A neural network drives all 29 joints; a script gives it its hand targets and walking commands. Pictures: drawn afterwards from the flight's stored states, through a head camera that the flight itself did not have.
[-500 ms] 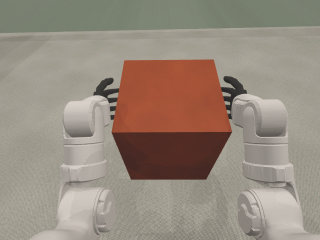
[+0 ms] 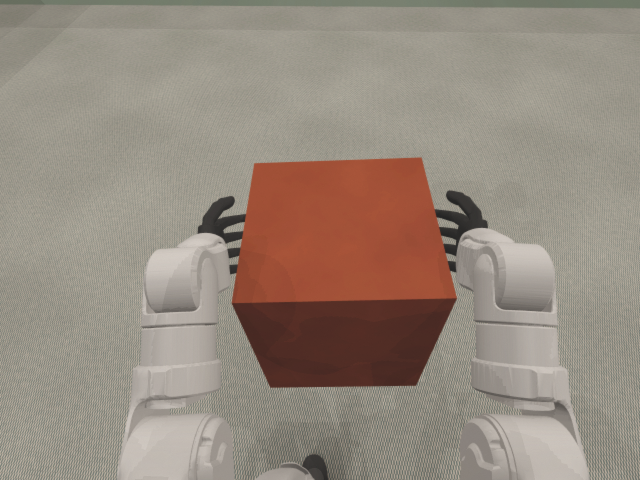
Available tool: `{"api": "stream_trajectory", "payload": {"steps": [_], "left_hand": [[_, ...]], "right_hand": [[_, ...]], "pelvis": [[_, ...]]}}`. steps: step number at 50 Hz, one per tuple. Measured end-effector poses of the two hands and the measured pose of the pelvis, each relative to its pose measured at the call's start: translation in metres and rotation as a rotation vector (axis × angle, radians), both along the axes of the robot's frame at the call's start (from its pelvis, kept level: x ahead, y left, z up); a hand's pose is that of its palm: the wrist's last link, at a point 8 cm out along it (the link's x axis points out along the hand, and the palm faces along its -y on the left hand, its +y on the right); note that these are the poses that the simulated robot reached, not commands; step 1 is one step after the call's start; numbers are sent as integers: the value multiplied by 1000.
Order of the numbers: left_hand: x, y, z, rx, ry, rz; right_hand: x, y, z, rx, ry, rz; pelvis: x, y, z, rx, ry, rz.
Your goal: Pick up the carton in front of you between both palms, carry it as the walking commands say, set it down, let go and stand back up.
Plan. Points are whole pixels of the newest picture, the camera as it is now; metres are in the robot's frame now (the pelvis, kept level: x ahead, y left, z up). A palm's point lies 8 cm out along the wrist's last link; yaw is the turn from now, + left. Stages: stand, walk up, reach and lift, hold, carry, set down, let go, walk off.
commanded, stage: carry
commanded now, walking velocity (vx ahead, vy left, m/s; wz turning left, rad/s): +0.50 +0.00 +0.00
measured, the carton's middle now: (340, 281) +0.37 +0.02 +0.03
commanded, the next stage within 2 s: none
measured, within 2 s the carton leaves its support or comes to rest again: neither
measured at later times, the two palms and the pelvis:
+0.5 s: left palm (271, 122) +0.59 +0.13 +0.12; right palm (470, 121) +0.60 -0.17 +0.12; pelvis +0.32 -0.03 +0.02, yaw +1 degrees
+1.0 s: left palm (273, 45) +0.87 +0.16 +0.11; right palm (424, 39) +0.88 -0.14 +0.11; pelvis +0.61 +0.00 +0.01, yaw +1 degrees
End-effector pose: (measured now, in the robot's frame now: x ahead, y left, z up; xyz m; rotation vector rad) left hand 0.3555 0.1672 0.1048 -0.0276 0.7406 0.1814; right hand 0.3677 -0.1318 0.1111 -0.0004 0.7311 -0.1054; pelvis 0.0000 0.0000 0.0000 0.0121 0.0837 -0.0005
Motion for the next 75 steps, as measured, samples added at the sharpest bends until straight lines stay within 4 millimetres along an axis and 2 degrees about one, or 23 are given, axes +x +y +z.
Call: {"api": "stream_trajectory", "payload": {"steps": [3, 6, 11, 15, 19, 22, 25, 30, 33, 37, 44, 47, 50, 54, 58, 62, 67, 72, 75], "left_hand": [[41, -5, -11, -8, 30, -44], [72, -14, -12, -5, 66, -80], [119, -25, -1, -26, 45, -94], [151, -26, 11, -43, -3, -60], [181, -27, 21, -51, -58, -7], [207, -32, 22, -52, -87, 27], [236, -41, 16, -13, -97, 29], [268, -47, 7, 3, 1, 50], [290, -47, 10, 4, 23, 61], [330, -46, 17, 4, 12, 62], [422, -33, 25, 2, -46, 35], [469, -20, 18, -9, -65, 27], [517, -6, 2, -27, -60, 19], [563, 0, -9, -36, 31, -7], [605, -3, -6, -38, 50, -33], [653, -5, 9, -29, 5, -40], [719, -12, 25, -18, -67, -16], [795, -28, 20, 9, -98, 10], [831, -34, 9, 24, -34, 24]], "right_hand": [[26, -5, -11, -27, 29, -28], [44, -14, -16, -18, 66, -71], [82, -24, -3, 4, 44, -125], [122, -26, 14, 15, -4, -121], [166, -27, 24, 32, -57, -94], [198, -32, 22, 47, -85, -75], [233, -41, 10, 43, -96, -36], [274, -47, -1, 40, 3, -4], [300, -47, 2, 35, 25, 12], [341, -46, 10, 31, 13, 17], [425, -33, 18, 27, -45, -6], [468, -20, 14, 18, -65, -16], [513, -6, 4, -4, -60, -21], [550, -1, -8, -13, 31, -50], [584, -3, -4, -14, 50, -78], [631, -5, 10, -6, 5, -81], [705, -12, 23, 10, -66, -59], [788, -29, 10, 41, -97, -36], [830, -35, -5, 51, -32, -19]], "pelvis": [[31, 6, 5, 0, 4, -2], [63, 13, 17, -19, 9, -5], [118, 14, 34, -44, 15, -10], [170, 6, 40, -52, 15, -9], [227, -7, 38, -46, 8, -6], [274, -19, 30, -37, -1, 1], [320, -32, 16, -37, -20, 27], [369, -44, 25, -25, -22, 57], [397, -48, 32, -16, -21, 59], [440, -47, 39, -6, -17, 55], [529, -27, 33, -8, -21, 49], [573, -13, 23, -15, -26, 40], [615, 2, 10, 8, -29, 17], [654, 14, 21, -9, -15, -4], [695, 19, 34, -23, -8, -5], [742, 17, 41, -28, -5, 1], [812, 5, 37, -20, -12, 6], [892, -16, 15, -12, -32, 30], [927, -25, 16, -20, -27, 50]]}}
